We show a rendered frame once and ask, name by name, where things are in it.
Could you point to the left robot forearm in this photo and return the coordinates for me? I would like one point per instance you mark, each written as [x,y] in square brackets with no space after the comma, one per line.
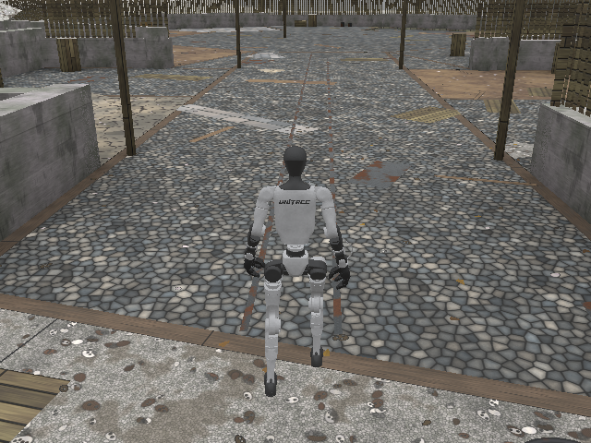
[252,244]

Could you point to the robot left hand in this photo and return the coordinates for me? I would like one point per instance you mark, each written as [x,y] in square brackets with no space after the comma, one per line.
[258,263]

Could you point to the left robot thigh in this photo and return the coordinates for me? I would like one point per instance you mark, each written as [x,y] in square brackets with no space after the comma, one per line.
[273,275]

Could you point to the left robot upper arm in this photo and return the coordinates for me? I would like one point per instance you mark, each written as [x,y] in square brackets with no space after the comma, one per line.
[266,194]

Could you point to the right robot forearm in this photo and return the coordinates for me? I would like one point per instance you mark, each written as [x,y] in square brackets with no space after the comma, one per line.
[338,249]

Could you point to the robot right hand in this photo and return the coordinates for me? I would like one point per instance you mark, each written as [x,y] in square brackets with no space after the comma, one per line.
[344,274]

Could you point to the robot left shin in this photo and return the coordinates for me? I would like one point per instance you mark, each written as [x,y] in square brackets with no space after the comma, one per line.
[271,351]

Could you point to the right robot upper arm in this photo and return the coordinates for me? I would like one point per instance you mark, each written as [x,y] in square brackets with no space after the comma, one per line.
[324,195]

